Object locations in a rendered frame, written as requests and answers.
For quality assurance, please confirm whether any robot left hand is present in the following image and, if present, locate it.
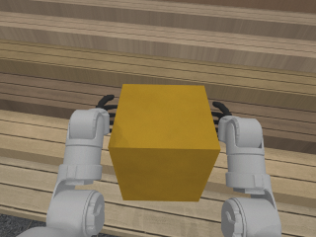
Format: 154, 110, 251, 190
95, 95, 118, 133

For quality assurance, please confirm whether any right robot upper arm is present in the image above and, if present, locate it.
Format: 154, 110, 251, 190
220, 197, 281, 237

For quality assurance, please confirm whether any robot right hand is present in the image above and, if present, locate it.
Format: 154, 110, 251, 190
211, 102, 232, 140

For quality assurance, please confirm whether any robot right forearm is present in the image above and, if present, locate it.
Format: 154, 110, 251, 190
217, 116, 282, 234

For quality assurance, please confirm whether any robot left forearm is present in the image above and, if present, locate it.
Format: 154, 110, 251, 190
45, 108, 110, 225

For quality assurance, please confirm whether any left robot upper arm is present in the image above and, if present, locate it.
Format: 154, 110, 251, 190
16, 189, 105, 237

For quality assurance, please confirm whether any carton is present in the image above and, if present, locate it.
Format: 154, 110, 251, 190
108, 84, 221, 202

